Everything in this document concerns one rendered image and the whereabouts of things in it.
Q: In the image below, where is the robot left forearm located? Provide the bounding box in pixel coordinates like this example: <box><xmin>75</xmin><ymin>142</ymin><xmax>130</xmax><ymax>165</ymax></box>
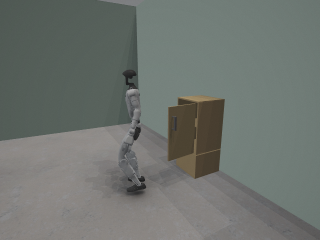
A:
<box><xmin>128</xmin><ymin>109</ymin><xmax>140</xmax><ymax>136</ymax></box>

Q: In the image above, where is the robot left foot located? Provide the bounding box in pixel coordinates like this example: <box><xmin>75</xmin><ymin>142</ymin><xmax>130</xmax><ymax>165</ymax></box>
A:
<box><xmin>126</xmin><ymin>182</ymin><xmax>146</xmax><ymax>192</ymax></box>

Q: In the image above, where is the handle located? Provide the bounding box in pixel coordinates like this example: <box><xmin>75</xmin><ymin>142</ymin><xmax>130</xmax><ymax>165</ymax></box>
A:
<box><xmin>172</xmin><ymin>116</ymin><xmax>177</xmax><ymax>131</ymax></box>

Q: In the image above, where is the left robot upper arm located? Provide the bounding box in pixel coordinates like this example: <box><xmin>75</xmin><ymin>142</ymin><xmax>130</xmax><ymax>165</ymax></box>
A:
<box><xmin>127</xmin><ymin>89</ymin><xmax>141</xmax><ymax>114</ymax></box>

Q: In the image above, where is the robot left hand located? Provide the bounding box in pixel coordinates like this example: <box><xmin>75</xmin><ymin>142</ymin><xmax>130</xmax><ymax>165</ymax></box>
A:
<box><xmin>122</xmin><ymin>134</ymin><xmax>134</xmax><ymax>153</ymax></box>

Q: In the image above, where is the right robot thigh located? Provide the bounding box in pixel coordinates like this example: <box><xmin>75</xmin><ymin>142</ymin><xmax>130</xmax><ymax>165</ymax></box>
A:
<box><xmin>126</xmin><ymin>127</ymin><xmax>136</xmax><ymax>159</ymax></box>

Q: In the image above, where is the cupboard door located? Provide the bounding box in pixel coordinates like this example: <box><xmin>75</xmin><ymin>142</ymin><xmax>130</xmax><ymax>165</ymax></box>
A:
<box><xmin>167</xmin><ymin>103</ymin><xmax>196</xmax><ymax>161</ymax></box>

